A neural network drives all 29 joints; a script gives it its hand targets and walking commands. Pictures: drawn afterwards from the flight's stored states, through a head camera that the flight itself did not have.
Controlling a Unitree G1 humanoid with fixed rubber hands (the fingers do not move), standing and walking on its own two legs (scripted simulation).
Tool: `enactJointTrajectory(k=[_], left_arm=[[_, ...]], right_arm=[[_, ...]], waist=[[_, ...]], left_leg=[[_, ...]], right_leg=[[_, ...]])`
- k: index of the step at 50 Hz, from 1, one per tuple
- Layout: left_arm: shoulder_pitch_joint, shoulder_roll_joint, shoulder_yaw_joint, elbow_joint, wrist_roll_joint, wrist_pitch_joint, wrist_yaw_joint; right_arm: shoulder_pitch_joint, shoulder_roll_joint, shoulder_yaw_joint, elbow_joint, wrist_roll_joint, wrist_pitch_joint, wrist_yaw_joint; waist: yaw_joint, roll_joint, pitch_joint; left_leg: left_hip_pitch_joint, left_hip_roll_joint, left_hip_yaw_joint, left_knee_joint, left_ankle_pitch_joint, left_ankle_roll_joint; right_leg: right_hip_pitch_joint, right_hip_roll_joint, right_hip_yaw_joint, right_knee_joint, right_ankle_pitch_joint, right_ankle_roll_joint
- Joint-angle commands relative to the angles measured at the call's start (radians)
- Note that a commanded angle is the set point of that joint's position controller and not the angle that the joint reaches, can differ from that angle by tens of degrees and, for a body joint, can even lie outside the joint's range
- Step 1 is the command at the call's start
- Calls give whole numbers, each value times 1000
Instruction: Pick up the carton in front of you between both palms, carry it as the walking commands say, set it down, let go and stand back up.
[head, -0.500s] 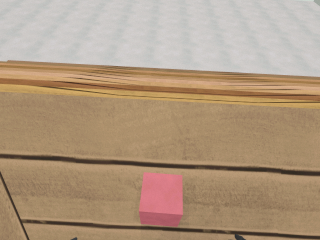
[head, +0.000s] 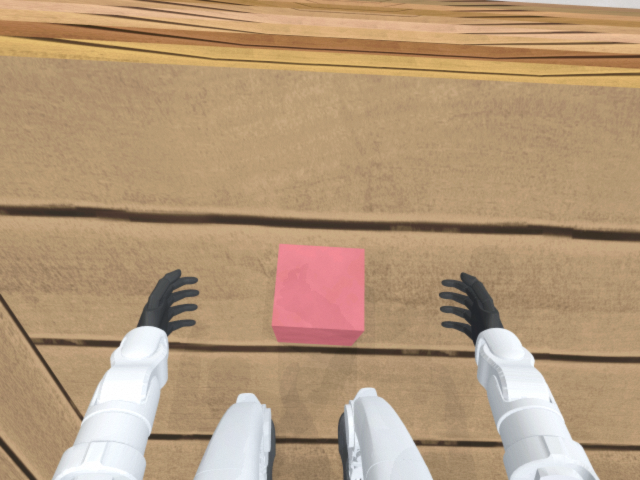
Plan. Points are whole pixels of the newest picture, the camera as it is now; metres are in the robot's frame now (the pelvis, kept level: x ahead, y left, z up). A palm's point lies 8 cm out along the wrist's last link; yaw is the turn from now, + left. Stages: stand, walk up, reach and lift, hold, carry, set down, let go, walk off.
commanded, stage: reach and lift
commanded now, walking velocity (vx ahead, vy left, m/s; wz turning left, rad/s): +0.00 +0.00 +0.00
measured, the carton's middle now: (318, 298) +0.46 -0.04 -0.58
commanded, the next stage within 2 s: none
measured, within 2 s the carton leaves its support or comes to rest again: neither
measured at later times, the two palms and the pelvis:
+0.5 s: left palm (207, 218) +0.49 +0.16 -0.15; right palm (445, 232) +0.45 -0.23 -0.14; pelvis -0.04 +0.00 -0.05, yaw +0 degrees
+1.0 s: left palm (230, 273) +0.47 +0.16 -0.38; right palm (410, 281) +0.44 -0.23 -0.37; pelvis -0.05 +0.00 -0.22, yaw +0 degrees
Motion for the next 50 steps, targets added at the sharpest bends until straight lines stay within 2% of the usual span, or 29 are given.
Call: enactJointTrajectory(k=[1, 12, 19, 21, 24, 27, 30, 35, 39, 45, 50], left_arm=[[-230, 84, 41, -32, -9, 3, 12], [-805, 159, 121, 145, 0, -23, 35], [-1083, 213, 142, 238, -5, -42, 39], [-1105, 216, 151, 257, 7, -49, 37], [-1088, 208, 169, 262, 35, -65, 27], [-1057, 181, 199, 258, 69, -92, 14], [-1028, 145, 221, 257, 93, -117, 11], [-978, 104, 226, 278, 107, -141, 27], [-975, 114, 196, 276, 75, -155, 50], [-1062, 188, 91, 193, -40, -162, 95], [-1183, 232, 12, 172, -132, -132, 123]], right_arm=[[-215, -103, -49, -39, 9, 0, -12], [-749, -139, -139, 88, 13, -23, -48], [-1011, -176, -175, 164, 19, -43, -61], [-1029, -175, -183, 175, 12, -50, -62], [-1003, -160, -201, 168, -10, -65, -57], [-969, -131, -232, 165, -42, -92, -45], [-945, -106, -264, 174, -71, -122, -33], [-900, -89, -281, 215, -86, -153, -30], [-895, -108, -259, 229, -56, -167, -40], [-977, -200, -162, 175, 64, -175, -75], [-1095, -263, -87, 164, 155, -151, -106]], waist=[[-10, -7, -514], [-29, 7, -761], [-46, 23, -923], [-46, 27, -991], [-47, 26, -1088], [-49, 25, -1070], [-49, 29, -1013], [-46, 40, -963], [-46, 47, -991], [-53, 61, -1191], [-60, 66, -1233]], left_leg=[[165, -44, -10, -64, 296, -29], [-30, -59, 12, -11, 137, -31], [-79, -66, 12, 18, 138, -28], [-73, -70, 14, 23, 181, -28], [-60, -78, 14, 31, 310, -27], [-115, -79, 4, 52, 412, -25], [-199, -72, -8, 99, 460, -25], [-367, -66, -16, 242, 456, -32], [-483, -70, -16, 388, 440, -35], [-451, -74, -7, 609, 464, -40], [-443, -68, 8, 735, 332, -36]], right_leg=[[130, 42, -9, -75, 332, 20], [-29, 48, -28, -37, 201, 36], [-93, 51, -35, -15, 201, 33], [-80, 54, -37, -8, 254, 35], [-41, 60, -36, 5, 399, 35], [-84, 58, -26, 27, 507, 36], [-195, 55, -21, 70, 540, 40], [-405, 56, -17, 206, 511, 46], [-525, 59, -9, 349, 488, 49], [-595, 59, -28, 566, 476, 52], [-669, 46, -53, 691, 327, 44]])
